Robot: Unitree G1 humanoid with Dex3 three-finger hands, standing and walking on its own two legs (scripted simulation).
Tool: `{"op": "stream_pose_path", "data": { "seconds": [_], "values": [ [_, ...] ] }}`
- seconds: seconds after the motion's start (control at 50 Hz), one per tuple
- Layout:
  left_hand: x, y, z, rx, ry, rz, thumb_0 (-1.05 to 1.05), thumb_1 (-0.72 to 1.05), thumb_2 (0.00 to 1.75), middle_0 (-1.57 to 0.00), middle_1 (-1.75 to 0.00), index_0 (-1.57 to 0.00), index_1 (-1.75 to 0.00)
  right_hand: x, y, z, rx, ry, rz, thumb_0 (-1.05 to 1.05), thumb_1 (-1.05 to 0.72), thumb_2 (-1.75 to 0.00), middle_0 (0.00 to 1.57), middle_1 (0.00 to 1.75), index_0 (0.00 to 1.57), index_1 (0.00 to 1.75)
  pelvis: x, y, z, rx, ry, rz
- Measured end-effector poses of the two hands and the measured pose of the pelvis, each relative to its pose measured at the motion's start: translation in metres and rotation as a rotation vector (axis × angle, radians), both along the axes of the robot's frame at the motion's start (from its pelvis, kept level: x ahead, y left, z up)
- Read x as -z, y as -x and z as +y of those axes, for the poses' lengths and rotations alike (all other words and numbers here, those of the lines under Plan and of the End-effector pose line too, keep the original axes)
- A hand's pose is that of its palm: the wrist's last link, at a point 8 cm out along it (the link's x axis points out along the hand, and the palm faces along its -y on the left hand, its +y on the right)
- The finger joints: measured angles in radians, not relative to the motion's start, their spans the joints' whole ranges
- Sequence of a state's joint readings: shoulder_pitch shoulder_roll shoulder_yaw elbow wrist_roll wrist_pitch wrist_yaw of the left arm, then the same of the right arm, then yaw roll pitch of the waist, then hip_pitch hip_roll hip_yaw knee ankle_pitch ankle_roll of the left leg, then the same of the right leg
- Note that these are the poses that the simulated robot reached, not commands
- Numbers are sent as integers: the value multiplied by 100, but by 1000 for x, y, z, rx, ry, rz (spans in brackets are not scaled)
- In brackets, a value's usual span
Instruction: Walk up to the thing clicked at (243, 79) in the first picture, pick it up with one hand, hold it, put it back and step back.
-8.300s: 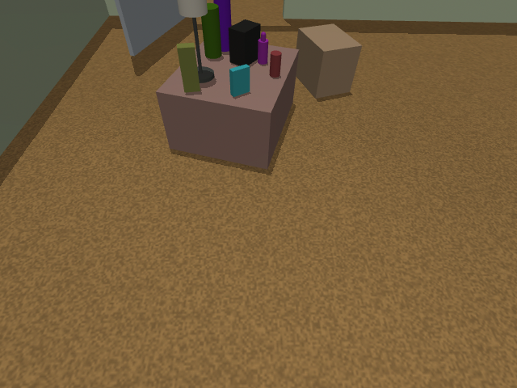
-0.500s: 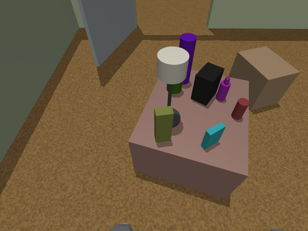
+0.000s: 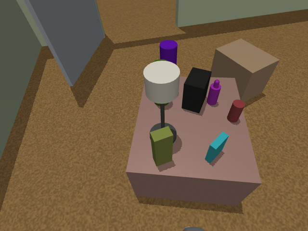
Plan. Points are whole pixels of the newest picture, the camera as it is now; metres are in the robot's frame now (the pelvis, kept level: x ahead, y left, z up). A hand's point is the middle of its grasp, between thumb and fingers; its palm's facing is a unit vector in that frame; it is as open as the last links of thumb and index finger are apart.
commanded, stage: walk up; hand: right
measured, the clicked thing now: (216, 147) +0.49 -0.28 -0.31
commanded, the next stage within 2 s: none
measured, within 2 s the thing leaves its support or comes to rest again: neither
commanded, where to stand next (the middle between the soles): +0.11 +0.03 m, yaw -8 degrees
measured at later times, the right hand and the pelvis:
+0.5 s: hand out of the picture +0.11 -0.22 -0.12, palm faces +0.07 +0.88 -0.47, open 7.4 cm; pelvis +0.05 +0.07 +0.00, yaw -8 degrees
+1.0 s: hand out of the picture +0.06 -0.22 -0.15, palm faces +0.11 +0.92 -0.37, open 7.4 cm; pelvis +0.03 +0.04 +0.00, yaw -11 degrees
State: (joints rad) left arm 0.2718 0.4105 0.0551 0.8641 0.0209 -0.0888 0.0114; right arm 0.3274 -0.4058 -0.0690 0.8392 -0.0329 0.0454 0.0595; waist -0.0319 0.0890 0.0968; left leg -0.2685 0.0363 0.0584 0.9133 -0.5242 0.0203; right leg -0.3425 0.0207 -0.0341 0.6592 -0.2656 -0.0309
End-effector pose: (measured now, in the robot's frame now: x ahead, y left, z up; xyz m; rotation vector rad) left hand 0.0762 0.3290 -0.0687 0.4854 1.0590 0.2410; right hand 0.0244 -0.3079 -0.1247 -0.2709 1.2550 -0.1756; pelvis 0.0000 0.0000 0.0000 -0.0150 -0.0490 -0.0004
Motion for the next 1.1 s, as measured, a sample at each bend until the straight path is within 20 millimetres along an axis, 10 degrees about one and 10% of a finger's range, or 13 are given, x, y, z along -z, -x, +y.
{"op": "stream_pose_path", "data": {
  "seconds": [0.28, 0.42, 0.56, 0.68, 1.1],
  "values": [
    [43, -62, 55, 24, 68, 76, 1, 90, 90, -21, -30, -21, -30, -20, -96, 48, 6, 124, -143, 1, -91, -89, 20, 30, 20, 30, 13, -51, 67, 83, -31, -4],
    [56, -97, 61, 58, 119, 97, 1, 90, 90, -20, -30, -21, -30, -42, -89, 64, 34, 162, -128, 1, -91, -89, 20, 30, 20, 30, 5, -56, 75, 118, 9, 20],
    [55, -108, 49, 111, 110, 135, 1, 91, 90, -20, -30, -20, -30, -42, -67, 37, 64, 211, -106, 1, -90, -89, 20, 30, 20, 30, 8, -51, 69, 165, -2, 38],
    [47, -105, 28, 141, 71, 113, 1, 91, 90, -20, -30, -21, -30, -18, -43, 11, 130, 193, -83, 1, -91, -89, 20, 30, 20, 30, 18, -43, 51, 180, 17, 20],
    [36, -97, -10, 131, 155, 39, 1, 90, 90, -20, -30, -21, -30, -20, -20, 39, 129, 69, -83, 1, -91, -89, 20, 30, 20, 30, -3, -27, 37, 179, -23, -2]
  ]
}}
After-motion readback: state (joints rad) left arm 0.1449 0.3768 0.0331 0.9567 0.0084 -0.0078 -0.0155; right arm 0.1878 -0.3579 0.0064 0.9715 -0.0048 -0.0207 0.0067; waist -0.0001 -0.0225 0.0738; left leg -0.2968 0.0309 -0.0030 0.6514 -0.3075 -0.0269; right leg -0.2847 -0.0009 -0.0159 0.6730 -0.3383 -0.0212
